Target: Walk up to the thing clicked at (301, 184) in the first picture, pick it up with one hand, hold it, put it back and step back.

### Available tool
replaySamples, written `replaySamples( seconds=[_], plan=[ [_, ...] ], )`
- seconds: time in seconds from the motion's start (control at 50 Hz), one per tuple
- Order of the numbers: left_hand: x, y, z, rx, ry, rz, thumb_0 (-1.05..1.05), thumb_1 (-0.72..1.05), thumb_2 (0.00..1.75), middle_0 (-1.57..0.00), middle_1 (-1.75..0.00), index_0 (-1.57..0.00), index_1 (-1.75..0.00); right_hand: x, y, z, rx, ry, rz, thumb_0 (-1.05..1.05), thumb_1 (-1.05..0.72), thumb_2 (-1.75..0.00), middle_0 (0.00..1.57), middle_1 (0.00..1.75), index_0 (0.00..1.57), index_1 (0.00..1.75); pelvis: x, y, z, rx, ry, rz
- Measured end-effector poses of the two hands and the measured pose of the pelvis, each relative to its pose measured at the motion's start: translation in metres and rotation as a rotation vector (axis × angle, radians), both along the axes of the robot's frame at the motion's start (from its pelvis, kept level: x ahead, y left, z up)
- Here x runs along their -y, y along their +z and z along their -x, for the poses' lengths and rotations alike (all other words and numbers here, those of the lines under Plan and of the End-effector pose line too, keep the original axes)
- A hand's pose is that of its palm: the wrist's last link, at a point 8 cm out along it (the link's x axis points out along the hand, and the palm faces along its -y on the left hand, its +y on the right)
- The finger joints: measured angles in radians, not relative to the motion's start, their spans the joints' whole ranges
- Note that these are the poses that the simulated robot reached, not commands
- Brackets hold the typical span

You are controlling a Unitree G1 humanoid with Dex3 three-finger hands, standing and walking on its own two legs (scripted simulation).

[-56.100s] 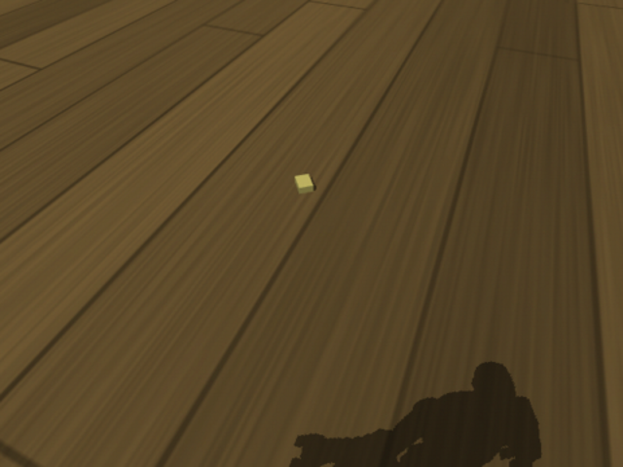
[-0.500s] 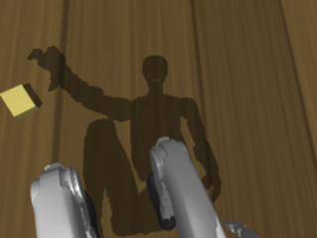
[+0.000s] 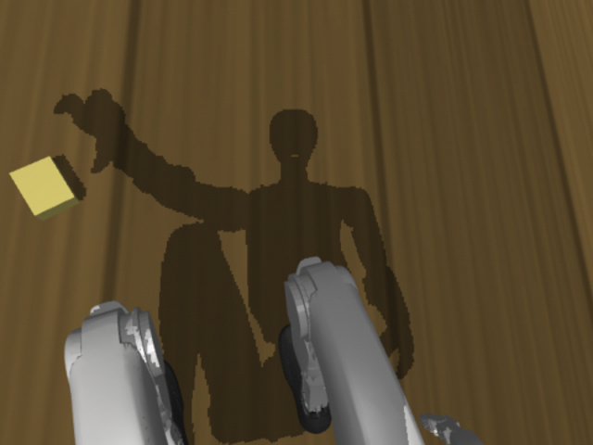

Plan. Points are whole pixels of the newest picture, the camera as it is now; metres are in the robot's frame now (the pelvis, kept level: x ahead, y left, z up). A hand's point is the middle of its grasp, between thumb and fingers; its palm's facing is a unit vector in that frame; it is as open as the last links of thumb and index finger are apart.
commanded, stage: withdraw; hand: left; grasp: from above
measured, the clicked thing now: (46, 188) +0.56 +0.30 -0.37
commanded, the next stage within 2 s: none
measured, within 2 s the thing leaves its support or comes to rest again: neither
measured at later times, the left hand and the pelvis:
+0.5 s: hand out of the picture +0.51 +0.31 -0.13, palm faces -0.49 -0.04 -0.87, open 14.3 cm; pelvis +0.00 +0.00 -0.01, yaw +0 degrees
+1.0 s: hand out of the picture +0.52 +0.31 -0.11, palm faces -0.50 -0.05 -0.87, open 14.3 cm; pelvis +0.00 +0.00 +0.00, yaw +0 degrees
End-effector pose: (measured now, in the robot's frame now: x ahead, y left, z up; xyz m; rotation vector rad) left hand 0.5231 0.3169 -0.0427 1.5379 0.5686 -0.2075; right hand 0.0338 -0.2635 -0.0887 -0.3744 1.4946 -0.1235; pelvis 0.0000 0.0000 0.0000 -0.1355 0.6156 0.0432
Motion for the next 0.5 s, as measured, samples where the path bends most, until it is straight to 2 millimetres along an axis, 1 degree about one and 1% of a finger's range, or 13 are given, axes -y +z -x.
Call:
replaySamples(
  seconds=[0.08, 0.18, 0.3, 0.4, 0.5],
  plan=[
    [0.004, -0.008, 0.000, -0.021, -0.045, 0.033, 0.00, -0.54, 0.98, -0.08, -1.01, -0.08, -1.00, 0.000, 0.003, 0.001, -0.012, 0.020, 0.017, 0.00, -0.92, -0.90, 0.20, 0.30, 0.21, 0.30, 0.000, -0.001, 0.001, 0.006, 0.001, 0.003],
    [0.013, -0.018, -0.011, 0.033, -0.097, 0.042, 0.00, -0.54, 0.98, -0.08, -1.01, -0.08, -1.00, 0.004, 0.004, 0.005, -0.030, 0.027, 0.051, 0.00, -0.92, -0.90, 0.20, 0.30, 0.21, 0.30, -0.001, -0.008, 0.001, 0.003, 0.003, 0.012],
    [0.016, -0.019, -0.021, 0.091, -0.075, 0.016, 0.00, -0.54, 0.99, -0.08, -1.01, -0.08, -1.00, 0.005, 0.004, 0.011, -0.034, 0.001, 0.056, 0.00, -0.92, -0.90, 0.20, 0.30, 0.21, 0.30, -0.002, -0.012, 0.000, -0.006, 0.003, 0.016],
    [0.013, -0.020, -0.013, 0.043, -0.033, 0.000, 0.00, -0.55, 0.99, -0.08, -1.01, -0.08, -1.00, 0.000, 0.001, 0.014, -0.039, -0.015, 0.022, 0.00, -0.92, -0.90, 0.20, 0.30, 0.20, 0.30, -0.002, -0.008, 0.000, -0.009, 0.000, 0.010],
    [0.013, -0.029, 0.001, -0.023, -0.040, 0.018, 0.00, -0.54, 0.98, -0.08, -1.01, -0.08, -1.00, -0.003, -0.002, 0.012, -0.038, -0.001, -0.001, 0.00, -0.92, -0.90, 0.20, 0.30, 0.21, 0.30, -0.001, -0.007, 0.001, 0.001, -0.001, 0.008]
  ],
)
